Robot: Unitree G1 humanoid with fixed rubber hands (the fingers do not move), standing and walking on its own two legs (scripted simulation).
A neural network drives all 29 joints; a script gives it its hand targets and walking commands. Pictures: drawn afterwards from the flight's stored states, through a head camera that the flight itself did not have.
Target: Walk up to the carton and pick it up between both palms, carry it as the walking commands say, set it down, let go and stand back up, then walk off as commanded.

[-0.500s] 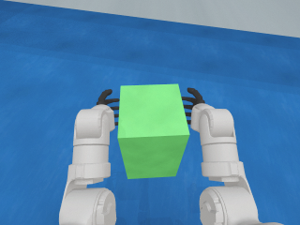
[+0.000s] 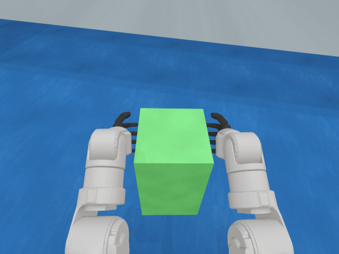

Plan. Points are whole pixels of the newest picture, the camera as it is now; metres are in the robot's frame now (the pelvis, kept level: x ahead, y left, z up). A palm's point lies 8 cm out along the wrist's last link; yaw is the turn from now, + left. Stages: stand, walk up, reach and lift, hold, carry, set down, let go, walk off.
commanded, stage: carry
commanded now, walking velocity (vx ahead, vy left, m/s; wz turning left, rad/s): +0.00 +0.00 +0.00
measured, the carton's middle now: (170, 165) +0.33 +0.00 +0.04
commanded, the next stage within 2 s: none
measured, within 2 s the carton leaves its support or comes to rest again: neither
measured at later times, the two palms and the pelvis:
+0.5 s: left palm (107, 148) +0.33 +0.15 +0.11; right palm (214, 148) +0.32 -0.09 +0.12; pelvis -0.01 +0.02 +0.00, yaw +0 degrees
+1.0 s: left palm (107, 152) +0.33 +0.15 +0.10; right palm (212, 151) +0.32 -0.09 +0.10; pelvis -0.02 +0.02 +0.00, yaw -1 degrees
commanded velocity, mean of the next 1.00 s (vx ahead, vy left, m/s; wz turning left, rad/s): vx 0.00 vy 0.00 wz -0.07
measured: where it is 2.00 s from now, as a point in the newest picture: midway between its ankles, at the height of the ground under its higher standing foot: outside the picture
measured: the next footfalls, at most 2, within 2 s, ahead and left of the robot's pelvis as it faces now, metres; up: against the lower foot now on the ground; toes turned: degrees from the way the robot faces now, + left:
right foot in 1.64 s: -0.07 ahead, -0.12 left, +0.00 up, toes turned -26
left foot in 1.94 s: +0.02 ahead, +0.10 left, +0.00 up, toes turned -23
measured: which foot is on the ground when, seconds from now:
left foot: down 0.00-1.00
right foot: down 0.00-1.00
